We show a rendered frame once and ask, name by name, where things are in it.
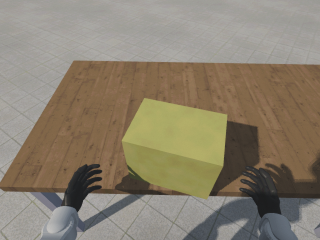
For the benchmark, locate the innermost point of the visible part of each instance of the left robot hand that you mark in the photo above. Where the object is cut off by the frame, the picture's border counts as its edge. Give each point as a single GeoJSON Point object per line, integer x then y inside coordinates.
{"type": "Point", "coordinates": [78, 189]}

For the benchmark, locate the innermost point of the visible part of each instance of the carton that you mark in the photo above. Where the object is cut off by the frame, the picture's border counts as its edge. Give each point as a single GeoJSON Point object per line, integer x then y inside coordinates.
{"type": "Point", "coordinates": [176, 147]}

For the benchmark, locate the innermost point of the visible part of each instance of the right robot hand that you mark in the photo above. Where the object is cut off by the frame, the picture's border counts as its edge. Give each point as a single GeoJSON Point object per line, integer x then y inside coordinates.
{"type": "Point", "coordinates": [265, 195]}

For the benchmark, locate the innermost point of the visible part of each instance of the table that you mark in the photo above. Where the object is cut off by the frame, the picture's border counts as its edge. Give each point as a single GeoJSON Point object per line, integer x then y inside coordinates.
{"type": "Point", "coordinates": [273, 123]}

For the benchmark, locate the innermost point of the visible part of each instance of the robot right forearm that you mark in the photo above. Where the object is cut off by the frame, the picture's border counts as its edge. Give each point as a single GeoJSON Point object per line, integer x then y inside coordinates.
{"type": "Point", "coordinates": [274, 226]}

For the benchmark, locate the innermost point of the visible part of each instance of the robot left forearm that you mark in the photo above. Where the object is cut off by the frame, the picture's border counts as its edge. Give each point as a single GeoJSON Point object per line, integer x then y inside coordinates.
{"type": "Point", "coordinates": [62, 225]}

